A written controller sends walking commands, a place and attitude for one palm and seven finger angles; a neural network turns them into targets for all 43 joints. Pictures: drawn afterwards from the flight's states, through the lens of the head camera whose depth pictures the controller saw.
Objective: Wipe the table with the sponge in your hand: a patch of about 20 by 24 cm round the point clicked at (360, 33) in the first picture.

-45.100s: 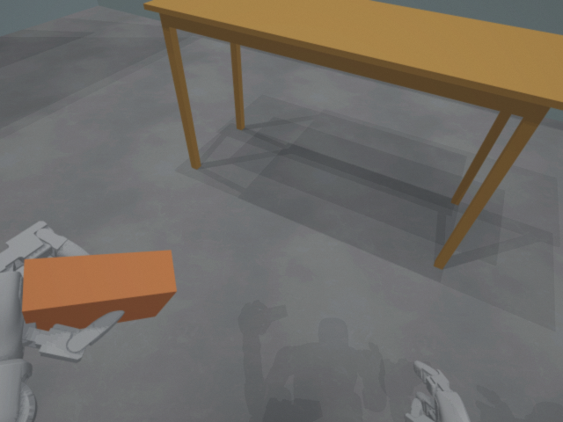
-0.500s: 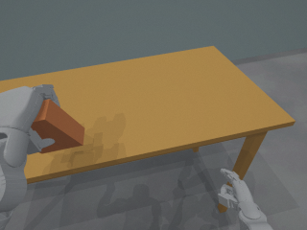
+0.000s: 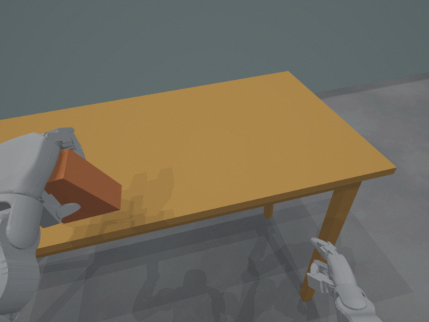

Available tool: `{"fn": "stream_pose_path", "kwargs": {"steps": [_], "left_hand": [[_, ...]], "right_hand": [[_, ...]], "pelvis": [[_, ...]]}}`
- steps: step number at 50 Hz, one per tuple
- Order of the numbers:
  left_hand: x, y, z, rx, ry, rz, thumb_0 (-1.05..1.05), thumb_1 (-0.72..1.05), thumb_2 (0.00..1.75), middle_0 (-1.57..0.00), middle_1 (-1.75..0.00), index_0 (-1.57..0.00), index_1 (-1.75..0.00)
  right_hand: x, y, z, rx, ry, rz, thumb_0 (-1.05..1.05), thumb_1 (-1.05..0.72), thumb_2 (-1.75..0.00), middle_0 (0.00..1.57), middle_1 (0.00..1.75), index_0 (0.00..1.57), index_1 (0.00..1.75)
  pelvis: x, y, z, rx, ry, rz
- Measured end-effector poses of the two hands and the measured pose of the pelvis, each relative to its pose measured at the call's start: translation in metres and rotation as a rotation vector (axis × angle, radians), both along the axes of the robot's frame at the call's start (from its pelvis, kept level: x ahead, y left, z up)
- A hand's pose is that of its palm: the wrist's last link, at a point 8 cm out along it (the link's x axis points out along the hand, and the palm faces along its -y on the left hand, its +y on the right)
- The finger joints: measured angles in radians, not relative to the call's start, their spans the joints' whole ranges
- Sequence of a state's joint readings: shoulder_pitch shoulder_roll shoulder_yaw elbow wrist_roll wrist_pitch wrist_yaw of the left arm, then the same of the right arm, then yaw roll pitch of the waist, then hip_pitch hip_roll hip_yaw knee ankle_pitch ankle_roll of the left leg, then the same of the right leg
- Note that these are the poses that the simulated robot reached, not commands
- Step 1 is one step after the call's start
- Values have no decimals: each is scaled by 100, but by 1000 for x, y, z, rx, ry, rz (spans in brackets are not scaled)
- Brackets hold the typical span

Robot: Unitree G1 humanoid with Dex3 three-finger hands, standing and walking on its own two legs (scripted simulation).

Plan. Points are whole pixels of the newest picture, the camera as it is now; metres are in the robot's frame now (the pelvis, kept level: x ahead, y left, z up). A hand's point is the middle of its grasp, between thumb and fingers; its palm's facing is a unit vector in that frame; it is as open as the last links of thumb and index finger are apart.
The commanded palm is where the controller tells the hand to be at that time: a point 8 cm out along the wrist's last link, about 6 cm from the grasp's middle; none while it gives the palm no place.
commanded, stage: bring the sponge back beside the body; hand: left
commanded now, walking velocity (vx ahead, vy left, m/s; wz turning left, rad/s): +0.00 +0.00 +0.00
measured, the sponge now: (76, 195) +0.22 +0.28 +0.17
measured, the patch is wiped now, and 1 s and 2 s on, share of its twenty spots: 0.90 0.90 0.90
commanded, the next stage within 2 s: step back with the hand held close in 0.12 s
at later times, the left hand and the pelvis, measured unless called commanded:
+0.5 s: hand (87, 166) +0.23 +0.24 +0.24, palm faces +0.39 -0.82 -0.42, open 9.0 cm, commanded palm +0.16 +0.30 +0.27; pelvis +0.00 +0.02 -0.01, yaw +0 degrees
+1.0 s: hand (24, 185) +0.16 +0.27 +0.27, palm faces +0.55 -0.76 -0.35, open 9.0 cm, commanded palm +0.10 +0.30 +0.27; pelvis -0.06 +0.03 -0.01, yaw +0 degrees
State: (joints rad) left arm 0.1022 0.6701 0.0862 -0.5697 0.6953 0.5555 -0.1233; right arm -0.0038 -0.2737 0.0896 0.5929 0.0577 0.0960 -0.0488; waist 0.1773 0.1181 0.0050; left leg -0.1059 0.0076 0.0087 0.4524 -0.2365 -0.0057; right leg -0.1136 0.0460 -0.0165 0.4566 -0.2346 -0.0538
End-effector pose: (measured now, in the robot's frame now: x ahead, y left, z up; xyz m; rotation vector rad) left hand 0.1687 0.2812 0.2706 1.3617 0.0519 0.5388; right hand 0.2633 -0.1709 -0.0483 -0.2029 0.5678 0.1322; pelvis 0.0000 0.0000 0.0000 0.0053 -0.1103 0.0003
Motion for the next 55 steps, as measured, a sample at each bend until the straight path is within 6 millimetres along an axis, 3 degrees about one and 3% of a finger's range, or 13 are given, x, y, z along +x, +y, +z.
{"fn": "stream_pose_path", "kwargs": {"steps": [13,16,19,22,29,34,38,42,47,51,55], "left_hand": [[2,2,-5,-5,11,-6,-1,-45,107,-82,-140,-86,-144],[11,9,-17,-406,-136,-211,-1,-45,107,-82,-140,-86,-144],[16,6,-28,-595,-280,-373,-2,-45,107,-82,-140,-85,-144],[18,-1,-28,-669,-398,-509,-2,-45,107,-82,-140,-86,-144],[21,2,-8,-576,-532,-619,-2,-45,107,-82,-140,-86,-144],[25,4,-6,-548,-529,-613,-2,-45,107,-82,-141,-86,-144],[14,-3,-14,-546,-480,-659,-2,-45,107,-82,-141,-85,-144],[-12,-2,-15,-530,-471,-703,-2,-45,107,-82,-141,-86,-144],[-44,14,-3,-501,-599,-648,-2,-45,107,-82,-140,-86,-144],[-57,26,-2,-554,-704,-560,-2,-45,107,-82,-140,-86,-144],[-66,16,-14,-644,-689,-567,-2,-45,107,-82,-141,-86,-144]], "right_hand": [[-3,-1,0,-10,1,-10,2,-90,-90,20,30,20,30],[-10,-2,3,7,-22,-26,2,-90,-90,20,30,20,30],[-30,-9,0,-24,1,-75,1,-90,-90,20,30,20,30],[-57,-22,-12,-86,83,-144,1,-90,-90,20,30,20,30],[-122,-46,-44,-126,286,-271,1,-90,-90,20,30,20,30],[-149,-54,-54,-95,339,-327,1,-90,-90,20,30,20,30],[-158,-57,-53,-91,310,-364,1,-90,-90,20,30,20,30],[-162,-52,-46,-118,266,-366,1,-91,-90,20,30,20,30],[-157,-40,-38,-121,187,-302,1,-91,-90,20,30,20,30],[-152,-30,-37,-81,134,-244,1,-90,-90,20,30,20,30],[-156,-26,-28,-56,98,-225,1,-90,-90,20,30,20,30]], "pelvis": [[-1,3,0,-2,0,-4],[-1,5,-1,-19,50,18],[3,8,-4,-29,98,12],[4,14,-6,-26,116,10],[1,20,-9,4,127,-9],[-7,20,-9,-25,142,-5],[-18,23,-12,-41,153,-5],[-31,28,-14,-34,153,-8],[-47,29,-13,-11,146,-9],[-62,24,-14,-18,140,-7],[-83,21,-13,-46,127,4]]}}
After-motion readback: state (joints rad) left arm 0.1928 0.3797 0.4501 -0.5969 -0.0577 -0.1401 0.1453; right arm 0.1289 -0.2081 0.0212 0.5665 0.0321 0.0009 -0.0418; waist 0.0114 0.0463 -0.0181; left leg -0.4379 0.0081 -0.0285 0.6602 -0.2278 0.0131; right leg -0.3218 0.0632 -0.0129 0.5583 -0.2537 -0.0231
